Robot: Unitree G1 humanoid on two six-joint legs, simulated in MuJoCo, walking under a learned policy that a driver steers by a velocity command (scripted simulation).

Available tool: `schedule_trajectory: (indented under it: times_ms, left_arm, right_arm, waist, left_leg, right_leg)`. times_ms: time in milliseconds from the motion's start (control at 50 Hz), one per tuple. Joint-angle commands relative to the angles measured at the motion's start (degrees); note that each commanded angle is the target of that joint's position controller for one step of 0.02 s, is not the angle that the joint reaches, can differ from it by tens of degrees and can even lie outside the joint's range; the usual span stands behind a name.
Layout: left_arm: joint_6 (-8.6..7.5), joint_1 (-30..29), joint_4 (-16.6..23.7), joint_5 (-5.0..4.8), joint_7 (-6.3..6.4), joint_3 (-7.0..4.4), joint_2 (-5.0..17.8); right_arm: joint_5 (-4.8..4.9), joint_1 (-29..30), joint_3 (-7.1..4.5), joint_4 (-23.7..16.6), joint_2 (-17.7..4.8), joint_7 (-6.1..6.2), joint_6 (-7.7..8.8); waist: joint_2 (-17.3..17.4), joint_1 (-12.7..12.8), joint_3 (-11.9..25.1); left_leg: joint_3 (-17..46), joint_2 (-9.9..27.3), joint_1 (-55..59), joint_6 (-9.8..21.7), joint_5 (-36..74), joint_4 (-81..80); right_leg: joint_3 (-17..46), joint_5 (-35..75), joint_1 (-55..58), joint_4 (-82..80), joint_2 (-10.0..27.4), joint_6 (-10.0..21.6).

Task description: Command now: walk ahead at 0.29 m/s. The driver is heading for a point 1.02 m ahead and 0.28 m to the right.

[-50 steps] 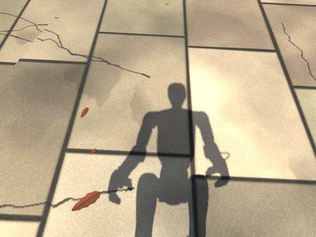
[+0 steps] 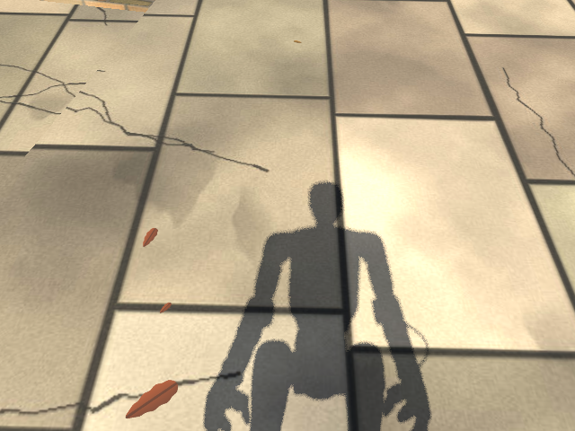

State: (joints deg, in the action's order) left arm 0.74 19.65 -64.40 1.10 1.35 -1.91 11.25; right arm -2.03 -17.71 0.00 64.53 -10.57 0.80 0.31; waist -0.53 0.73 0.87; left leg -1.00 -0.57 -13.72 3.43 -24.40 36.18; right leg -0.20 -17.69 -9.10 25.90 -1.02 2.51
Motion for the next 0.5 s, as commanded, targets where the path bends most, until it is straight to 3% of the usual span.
schedule_trajectory:
  times_ms: [20, 40, 60, 80, 100, 120, 160, 180, 220, 300, 360, 400, 440, 460, 480, 500]
  left_arm:
    - [-0.77, -2.2, 2.5, -0.20, -0.27, -1.95, 8.6]
    - [-0.93, -4.9, 3.5, -0.49, -0.41, -2.04, 8.2]
    - [-1.42, -7.4, 4.9, -0.39, -0.57, -1.72, 6.5]
    - [-2.15, -8.9, 6.9, -0.62, -1.11, -0.39, 1.5]
    - [-2.52, -10.2, 8.7, 0.88, -1.45, -0.76, 3.5]
    - [-2.97, -10.8, 8.9, 1.48, -2.00, -1.14, 5.4]
    - [-4.04, -8.2, 7.4, 0.71, -3.08, -0.98, 3.9]
    - [-4.17, -8.0, 7.2, 0.97, -3.45, -1.22, 4.3]
    - [-3.78, -8.8, 7.6, 1.12, -3.72, -1.24, 3.7]
    - [-3.09, -17.5, 11.5, 0.56, -3.67, -0.49, 2.1]
    - [-3.02, -23.2, 14.4, 0.14, -3.82, 0.41, 1.0]
    - [-3.01, -23.3, 15.3, 0.18, -3.66, 0.35, 1.8]
    - [-3.43, -18.1, 14.3, 0.13, -3.11, -0.43, 3.6]
    - [-3.83, -11.8, 12.5, 0.02, -2.84, -1.15, 4.9]
    - [-4.21, -3.3, 9.7, 0.11, -2.59, -2.02, 6.0]
    - [-4.33, 3.8, 7.7, 0.93, -2.12, -3.30, 8.8]
  right_arm:
    - [0.47, -2.4, -0.50, -2.7, -1.6, -0.79, 2.32]
    - [0.85, -7.9, -0.69, -0.7, -1.2, -0.65, 2.68]
    - [0.66, -13.1, -1.31, 0.8, -2.9, -0.17, 3.00]
    - [0.24, -19.6, -2.55, 1.7, -8.1, 0.43, 3.45]
    - [0.53, -21.8, -3.63, 2.7, -11.7, 0.31, 2.92]
    - [0.39, -16.0, -3.14, 0.9, -9.1, 0.32, 2.92]
    - [0.76, -9.8, -2.52, -1.9, -6.6, 0.03, 4.14]
    - [1.02, -9.5, -2.15, -2.1, -5.5, 0.18, 4.76]
    - [1.00, -12.3, -1.71, -1.2, -4.4, 0.27, 5.53]
    - [0.73, -15.2, -1.20, -0.3, -4.0, 0.54, 5.84]
    - [0.56, -15.3, -1.05, -0.3, -4.4, 0.82, 6.03]
    - [0.62, -14.9, -1.15, -0.3, -5.3, 1.06, 6.23]
    - [0.74, -13.4, -1.49, -0.6, -6.8, 1.31, 6.47]
    - [0.64, -12.7, -1.84, -0.9, -7.9, 1.45, 6.22]
    - [0.80, -11.7, -2.18, -1.4, -8.9, 1.49, 5.82]
    - [0.88, -11.1, -2.24, -2.3, -9.2, 1.26, 5.70]
  waist:
    - [-6.0, -3.2, -8.9]
    - [-4.7, -5.7, -8.9]
    - [0.2, -7.7, -9.2]
    - [14.1, -9.4, -6.2]
    - [15.5, -8.8, -9.3]
    - [8.2, -5.4, -13.0]
    - [4.7, -1.8, -11.6]
    - [4.1, -1.3, -10.4]
    - [4.8, -1.4, -8.3]
    - [5.3, -2.5, -8.9]
    - [6.5, -3.3, -10.0]
    - [6.8, -2.4, -9.5]
    - [6.8, 0.5, -5.8]
    - [6.8, 3.2, -2.1]
    - [6.6, 6.6, 2.4]
    - [5.3, 9.6, 5.9]
  left_leg:
    - [-2.6, -0.1, 1.5, 1.5, 1.5, -4.7]
    - [-3.4, -1.9, 10.5, 2.0, 3.9, -10.1]
    - [2.3, 0.8, 17.6, 2.6, 1.0, -15.8]
    - [24.5, 14.7, 23.2, 5.3, -15.2, -27.7]
    - [37.5, 22.0, 19.3, 9.6, -23.9, -32.4]
    - [35.2, 21.3, 14.5, 10.1, -22.5, -32.0]
    - [24.6, 16.2, 13.0, 7.8, -8.0, -32.2]
    - [20.3, 14.6, 13.9, 7.1, -0.5, -32.1]
    - [14.5, 12.6, 15.8, 6.8, 12.5, -30.6]
    - [6.0, 11.2, 16.2, 6.5, 30.5, -29.0]
    - [1.1, 10.9, 13.5, 5.9, 35.8, -29.4]
    - [-1.2, 12.1, 14.3, 5.4, 44.6, -27.7]
    - [-4.0, 12.9, 17.0, 4.1, 64.0, -18.8]
    - [-5.1, 13.0, 18.2, 3.6, 70.3, -10.1]
    - [-6.1, 12.5, 16.6, 2.8, 69.0, 0.9]
    - [-6.9, 11.3, 7.4, 2.1, 56.2, 14.5]
  right_leg:
    - [16.6, -23.3, -11.7, -15.2, 13.5, 8.1]
    - [12.6, -22.6, -17.5, -10.9, 10.3, 6.8]
    - [8.1, -19.7, -24.0, -2.1, 6.7, 5.1]
    - [-1.6, -14.4, -31.0, 17.0, -0.6, 2.3]
    - [-2.2, -14.1, -36.8, 27.3, -1.1, 2.7]
    - [0.7, -8.5, -37.5, 32.8, 2.5, 3.2]
    - [1.1, 0.0, -34.7, 33.5, 4.7, 2.6]
    - [0.3, 2.5, -33.7, 32.9, 5.1, 1.8]
    - [-1.6, 5.4, -33.5, 32.7, 4.7, 0.8]
    - [-4.4, 8.4, -34.8, 26.2, 3.4, -0.2]
    - [-6.6, 11.3, -28.6, 15.7, 1.7, 1.2]
    - [-8.2, 11.4, -23.4, 11.5, 0.5, 3.5]
    - [-9.7, 10.1, -15.6, 10.0, -2.5, 6.1]
    - [-9.9, 8.8, -10.0, 9.3, -4.3, 7.4]
    - [-9.7, 10.2, -0.9, 5.7, -5.4, 8.7]
    - [-3.3, 6.5, 10.8, 3.9, -1.1, 10.8]
